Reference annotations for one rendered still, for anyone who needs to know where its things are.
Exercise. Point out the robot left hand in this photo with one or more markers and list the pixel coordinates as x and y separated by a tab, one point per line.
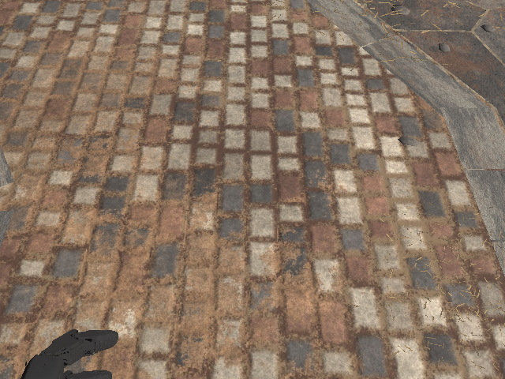
66	350

